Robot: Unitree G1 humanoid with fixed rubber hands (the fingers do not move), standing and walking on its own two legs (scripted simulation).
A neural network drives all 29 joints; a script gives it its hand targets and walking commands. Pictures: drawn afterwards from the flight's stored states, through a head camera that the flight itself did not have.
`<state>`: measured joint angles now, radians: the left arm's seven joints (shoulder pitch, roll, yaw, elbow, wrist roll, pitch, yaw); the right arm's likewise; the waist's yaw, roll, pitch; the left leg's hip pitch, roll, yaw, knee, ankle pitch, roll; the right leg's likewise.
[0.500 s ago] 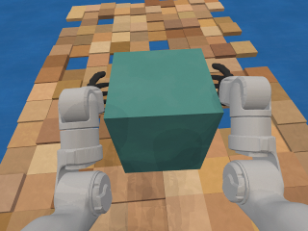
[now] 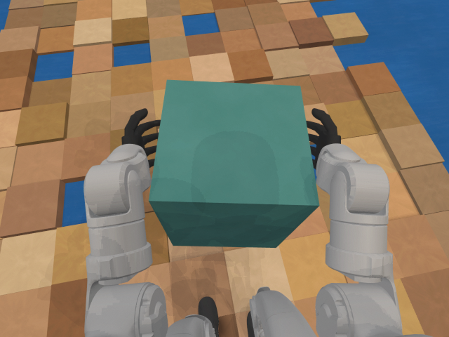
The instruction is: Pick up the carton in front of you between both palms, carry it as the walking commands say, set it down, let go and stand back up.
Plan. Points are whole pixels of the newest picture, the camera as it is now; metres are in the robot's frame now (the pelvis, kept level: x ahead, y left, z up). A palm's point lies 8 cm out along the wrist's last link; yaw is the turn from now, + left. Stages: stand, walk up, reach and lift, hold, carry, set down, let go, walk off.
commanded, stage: carry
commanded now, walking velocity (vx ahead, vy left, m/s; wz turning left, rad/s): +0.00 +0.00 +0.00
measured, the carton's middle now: (229, 175) +0.37 -0.02 +0.00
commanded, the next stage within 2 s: none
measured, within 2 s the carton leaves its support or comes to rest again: neither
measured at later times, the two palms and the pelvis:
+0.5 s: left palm (112, 134) +0.44 +0.17 +0.06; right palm (286, 113) +0.45 -0.13 +0.07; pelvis +0.16 +0.01 +0.00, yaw +1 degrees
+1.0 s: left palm (101, 144) +0.43 +0.19 +0.05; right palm (274, 124) +0.44 -0.11 +0.05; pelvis +0.14 +0.03 +0.00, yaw +1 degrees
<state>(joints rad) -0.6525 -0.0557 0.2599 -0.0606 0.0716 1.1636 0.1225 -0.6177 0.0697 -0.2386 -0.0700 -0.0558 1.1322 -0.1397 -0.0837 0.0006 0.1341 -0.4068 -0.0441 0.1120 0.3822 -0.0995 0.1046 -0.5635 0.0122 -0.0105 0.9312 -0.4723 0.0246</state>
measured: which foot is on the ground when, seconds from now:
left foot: down 0.00-1.00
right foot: up 0.00-0.06, down 0.08-1.00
